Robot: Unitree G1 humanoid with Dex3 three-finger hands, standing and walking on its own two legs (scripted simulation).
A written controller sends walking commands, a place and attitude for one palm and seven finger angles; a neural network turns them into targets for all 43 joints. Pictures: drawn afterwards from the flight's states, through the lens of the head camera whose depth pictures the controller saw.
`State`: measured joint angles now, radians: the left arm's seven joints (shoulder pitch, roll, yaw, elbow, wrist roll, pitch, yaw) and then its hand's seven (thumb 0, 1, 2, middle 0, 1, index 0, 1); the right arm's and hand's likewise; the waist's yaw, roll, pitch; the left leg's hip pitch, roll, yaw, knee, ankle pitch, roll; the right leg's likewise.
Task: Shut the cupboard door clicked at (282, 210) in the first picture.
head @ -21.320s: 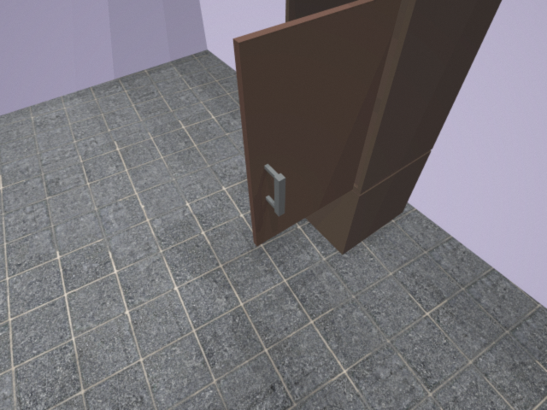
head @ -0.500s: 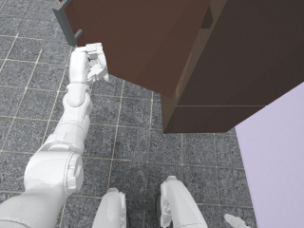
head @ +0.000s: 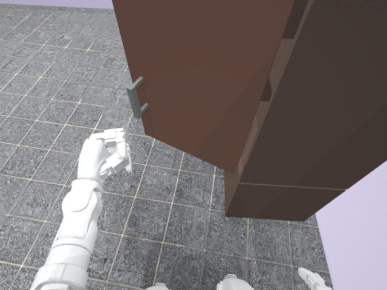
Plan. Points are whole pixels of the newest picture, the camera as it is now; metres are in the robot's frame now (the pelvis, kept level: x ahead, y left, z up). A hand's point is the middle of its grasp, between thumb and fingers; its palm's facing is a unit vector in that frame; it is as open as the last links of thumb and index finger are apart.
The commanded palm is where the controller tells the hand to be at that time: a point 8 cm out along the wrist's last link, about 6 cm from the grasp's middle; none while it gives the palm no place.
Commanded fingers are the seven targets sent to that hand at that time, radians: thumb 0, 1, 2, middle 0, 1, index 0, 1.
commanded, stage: draw the hand back to the body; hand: left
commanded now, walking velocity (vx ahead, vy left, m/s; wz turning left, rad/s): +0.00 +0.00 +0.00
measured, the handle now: (138, 98) +0.65 +0.17 -0.05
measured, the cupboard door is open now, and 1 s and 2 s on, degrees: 66 66 66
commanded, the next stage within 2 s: step back with the hand held close in 1.08 s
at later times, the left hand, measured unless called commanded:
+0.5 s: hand (29, 181) +0.26 +0.24 +0.16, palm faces +0.33 -0.88 -0.33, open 4.5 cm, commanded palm +0.21 +0.28 +0.19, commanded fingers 0.00 0.90 0.90 -0.45 -0.57 -0.45 -0.57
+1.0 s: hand out of the picture +0.20 +0.26 +0.21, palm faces +0.47 -0.79 -0.40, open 7.3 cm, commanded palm +0.15 +0.30 +0.23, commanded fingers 0.00 0.90 0.90 -0.20 -0.30 -0.20 -0.30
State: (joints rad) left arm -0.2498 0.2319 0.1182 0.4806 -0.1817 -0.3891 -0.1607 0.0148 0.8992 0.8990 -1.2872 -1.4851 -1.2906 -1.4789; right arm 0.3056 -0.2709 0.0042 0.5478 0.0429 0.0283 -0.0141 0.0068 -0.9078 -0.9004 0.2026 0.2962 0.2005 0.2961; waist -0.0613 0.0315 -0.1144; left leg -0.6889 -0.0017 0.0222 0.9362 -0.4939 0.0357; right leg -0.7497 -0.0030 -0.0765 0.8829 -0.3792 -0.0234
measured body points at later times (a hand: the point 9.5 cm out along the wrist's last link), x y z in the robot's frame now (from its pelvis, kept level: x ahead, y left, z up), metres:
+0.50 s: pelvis +0.03 +0.01 +0.05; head +0.03 -0.02 +0.50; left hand +0.24 +0.28 +0.18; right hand +0.23 -0.19 -0.03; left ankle -0.02 +0.09 -0.69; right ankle +0.03 -0.11 -0.69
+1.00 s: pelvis +0.02 +0.00 +0.05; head +0.00 -0.03 +0.50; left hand +0.17 +0.30 +0.23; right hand +0.20 -0.23 -0.04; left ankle -0.02 +0.09 -0.69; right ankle +0.03 -0.11 -0.69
